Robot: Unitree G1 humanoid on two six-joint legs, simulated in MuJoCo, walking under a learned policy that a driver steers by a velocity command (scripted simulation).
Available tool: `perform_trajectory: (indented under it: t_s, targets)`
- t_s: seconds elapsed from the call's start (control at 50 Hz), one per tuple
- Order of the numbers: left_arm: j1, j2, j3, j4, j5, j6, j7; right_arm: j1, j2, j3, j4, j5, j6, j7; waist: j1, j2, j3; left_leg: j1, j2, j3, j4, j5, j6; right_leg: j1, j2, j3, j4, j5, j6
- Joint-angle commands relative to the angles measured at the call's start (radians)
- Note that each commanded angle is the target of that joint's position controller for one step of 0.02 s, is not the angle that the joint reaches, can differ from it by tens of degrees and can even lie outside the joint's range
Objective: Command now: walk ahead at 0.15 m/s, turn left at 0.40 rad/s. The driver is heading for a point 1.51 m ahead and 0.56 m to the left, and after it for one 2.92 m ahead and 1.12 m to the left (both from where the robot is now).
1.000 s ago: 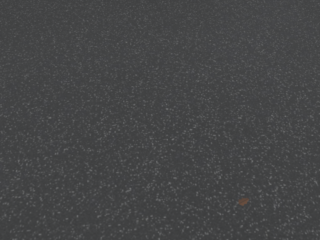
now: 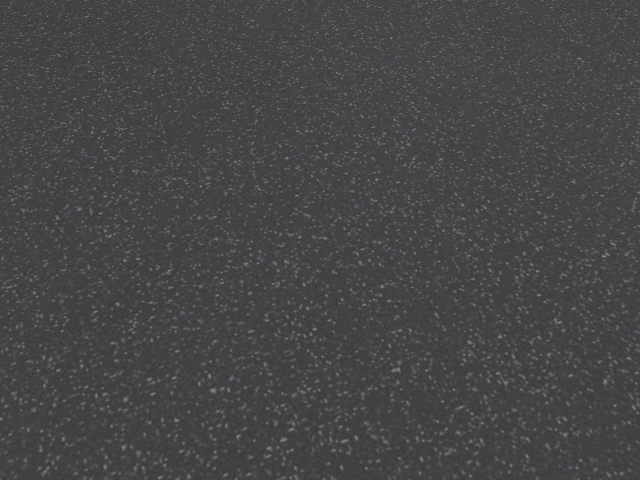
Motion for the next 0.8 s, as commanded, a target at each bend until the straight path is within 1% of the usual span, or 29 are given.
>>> perform_trajectory:
  t_s: [0.02,0.04,0.06,0.08,0.1,0.12,0.16,0.18,0.22,0.26,0.32,0.34,0.36,0.38,0.4,0.42,0.44,0.46,0.48,0.5,0.52,0.54,0.58,0.6,0.66,0.74,0.76,0.78,0.8]
  targets:
    - [0.039,0.135,0.018,-0.093,-0.025,-0.010,-0.007,0.097,-0.152,-0.042,-0.083,0.018,0.026,-0.020,-0.063,0.040,-0.329,0.612,0.338,-0.500,-0.150,0.334,0.257,-0.431,-0.047,0.097,0.391,-0.006,0.029]
    - [-0.004,0.130,0.022,-0.098,-0.016,0.006,0.004,0.062,-0.134,-0.033,-0.093,0.022,0.040,-0.027,-0.044,-0.028,-0.229,0.448,0.301,-0.440,-0.194,0.232,0.223,-0.418,-0.077,0.080,0.314,0.037,0.033]
    - [-0.011,0.134,0.028,-0.112,-0.006,0.023,0.015,0.045,-0.134,-0.033,-0.099,0.018,0.048,-0.033,-0.018,-0.009,-0.183,0.326,0.270,-0.419,-0.229,0.141,0.203,-0.363,-0.097,0.080,0.229,0.068,0.032]
    - [0.000,0.118,0.026,-0.117,-0.004,0.036,0.019,0.033,-0.137,-0.034,-0.106,0.009,0.057,-0.035,0.003,0.035,-0.153,0.241,0.233,-0.394,-0.254,0.092,0.186,-0.310,-0.096,0.067,0.147,0.080,0.032]
    - [0.019,0.095,0.021,-0.116,-0.002,0.041,0.024,0.026,-0.145,-0.039,-0.113,0.002,0.062,-0.038,0.012,0.075,-0.146,0.197,0.204,-0.363,-0.261,0.109,0.177,-0.276,-0.086,0.050,0.070,0.089,0.037]
    - [0.029,0.080,0.017,-0.113,-0.001,0.040,0.029,0.031,-0.156,-0.044,-0.120,-0.002,0.065,-0.043,0.012,0.095,-0.158,0.186,0.193,-0.347,-0.257,0.151,0.177,-0.256,-0.075,0.040,0.009,0.096,0.045]
    - [0.026,0.078,0.016,-0.114,0.000,0.038,0.036,0.047,-0.180,-0.056,-0.131,0.006,0.072,-0.056,0.003,0.100,-0.206,0.207,0.194,-0.355,-0.241,0.152,0.177,-0.241,-0.068,0.051,-0.071,0.146,0.062]
    - [0.017,0.081,0.017,-0.116,-0.001,0.040,0.037,0.044,-0.184,-0.060,-0.139,0.013,0.079,-0.062,-0.002,0.101,-0.222,0.210,0.191,-0.363,-0.239,0.091,0.168,-0.235,-0.067,0.059,-0.102,0.182,0.067]
    - [-0.015,0.084,0.018,-0.126,-0.004,0.044,0.037,0.034,-0.183,-0.062,-0.154,0.020,0.093,-0.072,-0.014,0.112,-0.215,0.195,0.176,-0.391,-0.249,-0.082,0.145,-0.230,-0.061,0.068,-0.159,0.227,0.072]
    - [-0.042,0.083,0.019,-0.139,-0.006,0.040,0.034,0.032,-0.180,-0.062,-0.163,0.019,0.105,-0.077,-0.025,0.135,-0.190,0.183,0.166,-0.424,-0.253,-0.183,0.130,-0.219,-0.052,0.072,-0.222,0.234,0.071]
    - [-0.050,0.089,0.022,-0.148,-0.014,0.021,0.022,0.050,-0.174,-0.063,-0.173,0.018,0.119,-0.078,-0.037,0.159,-0.179,0.221,0.166,-0.482,-0.227,-0.182,0.117,-0.181,-0.038,0.073,-0.341,0.217,0.057]
    - [-0.038,0.090,0.025,-0.147,-0.018,0.014,0.017,0.049,-0.172,-0.062,-0.178,0.020,0.124,-0.079,-0.031,0.164,-0.176,0.231,0.163,-0.498,-0.212,-0.164,0.109,-0.150,-0.032,0.068,-0.407,0.227,0.046]
    - [-0.008,0.090,0.028,-0.139,-0.021,0.007,0.012,0.037,-0.169,-0.061,-0.185,0.025,0.129,-0.080,-0.008,0.165,-0.172,0.222,0.147,-0.501,-0.187,-0.146,0.093,-0.090,-0.029,0.054,-0.510,0.276,0.032]
    - [0.025,0.105,0.036,-0.130,-0.020,0.003,0.008,0.041,-0.157,-0.058,-0.189,0.031,0.134,-0.081,0.011,0.156,-0.168,0.188,0.114,-0.487,-0.151,-0.156,0.065,-0.001,-0.053,0.054,-0.622,0.339,0.015]
    - [0.055,0.169,0.053,-0.133,-0.002,0.004,0.011,0.067,-0.115,-0.045,-0.196,0.030,0.135,-0.081,0.004,0.053,-0.187,0.085,0.054,-0.417,-0.020,-0.292,0.014,0.118,-0.219,0.178,-0.683,0.347,-0.043]
    - [0.029,0.256,0.074,-0.134,0.034,0.018,0.013,0.056,-0.088,-0.042,-0.238,0.035,0.125,-0.076,-0.040,-0.273,-0.128,-0.122,-0.111,-0.182,0.193,-0.471,-0.045,0.127,-0.411,0.424,-0.742,0.502,-0.189]
    - [-0.012,0.204,0.064,-0.166,0.053,0.015,0.012,0.071,-0.170,-0.065,-0.228,0.013,0.108,-0.068,-0.029,-0.271,-0.140,-0.147,-0.059,-0.172,0.453,-0.523,-0.088,0.084,-0.498,0.503,-0.746,0.614,-0.272]
    - [-0.062,0.153,0.049,-0.191,0.041,0.014,0.018,0.104,-0.206,-0.082,-0.199,0.021,0.110,-0.063,-0.046,-0.181,-0.142,-0.134,-0.038,-0.177,0.568,-0.465,-0.104,0.072,-0.454,0.403,-0.717,0.649,-0.250]
    - [-0.100,0.126,0.043,-0.200,0.022,0.016,0.020,0.133,-0.192,-0.084,-0.171,0.025,0.123,-0.066,-0.060,-0.127,-0.127,-0.132,-0.029,-0.156,0.624,-0.412,-0.124,0.068,-0.382,0.295,-0.694,0.649,-0.200]
    - [-0.111,0.113,0.038,-0.203,0.004,0.018,0.022,0.142,-0.171,-0.079,-0.163,0.022,0.135,-0.070,-0.053,-0.116,-0.115,-0.154,-0.021,-0.145,0.685,-0.363,-0.142,0.083,-0.348,0.234,-0.681,0.652,-0.177]
    - [-0.106,0.110,0.033,-0.204,0.000,0.022,0.025,0.140,-0.142,-0.071,-0.165,0.025,0.144,-0.069,-0.046,-0.117,-0.102,-0.157,-0.014,-0.129,0.721,-0.338,-0.157,0.076,-0.330,0.183,-0.681,0.684,-0.176]
    - [-0.097,0.114,0.034,-0.202,0.003,0.027,0.026,0.123,-0.125,-0.064,-0.177,0.030,0.148,-0.066,-0.036,-0.126,-0.091,-0.155,-0.006,-0.099,0.701,-0.310,-0.168,0.073,-0.307,0.135,-0.689,0.683,-0.178]
    - [-0.054,0.126,0.039,-0.195,0.008,0.039,0.032,0.052,-0.102,-0.053,-0.216,0.038,0.147,-0.063,0.005,-0.163,-0.088,-0.180,0.018,-0.066,0.595,-0.279,-0.185,0.142,-0.309,0.102,-0.694,0.677,-0.195]
    - [-0.034,0.136,0.044,-0.190,0.008,0.044,0.035,0.028,-0.097,-0.050,-0.232,0.037,0.146,-0.060,0.022,-0.176,-0.099,-0.174,0.032,-0.059,0.543,-0.283,-0.190,0.175,-0.324,0.100,-0.691,0.683,-0.204]
    - [-0.035,0.177,0.061,-0.189,0.002,0.051,0.031,0.008,-0.080,-0.039,-0.259,0.031,0.143,-0.044,0.035,-0.198,-0.130,-0.060,0.066,-0.021,0.383,-0.314,-0.180,0.175,-0.358,0.063,-0.681,0.696,-0.214]
    - [-0.050,0.200,0.073,-0.183,-0.018,0.049,0.013,0.028,-0.105,-0.050,-0.268,0.034,0.151,-0.029,0.028,-0.217,-0.134,0.079,0.057,0.040,0.198,-0.302,-0.134,0.144,-0.389,0.033,-0.655,0.691,-0.205]
    - [-0.058,0.202,0.074,-0.180,-0.026,0.047,0.011,0.043,-0.104,-0.053,-0.267,0.035,0.153,-0.025,0.015,-0.216,-0.131,0.114,0.053,0.048,0.124,-0.269,-0.114,0.141,-0.391,0.025,-0.633,0.685,-0.191]
    - [-0.073,0.200,0.075,-0.177,-0.037,0.047,0.010,0.077,-0.099,-0.056,-0.256,0.034,0.153,-0.022,-0.011,-0.205,-0.133,0.180,0.038,0.067,0.009,-0.188,-0.087,0.122,-0.382,0.001,-0.591,0.668,-0.164]
    - [-0.049,0.181,0.072,-0.162,-0.043,0.046,0.008,0.125,-0.103,-0.063,-0.235,0.034,0.154,-0.026,-0.025,-0.177,-0.153,0.289,0.006,0.081,-0.085,-0.128,-0.055,0.068,-0.360,-0.036,-0.541,0.539,-0.121]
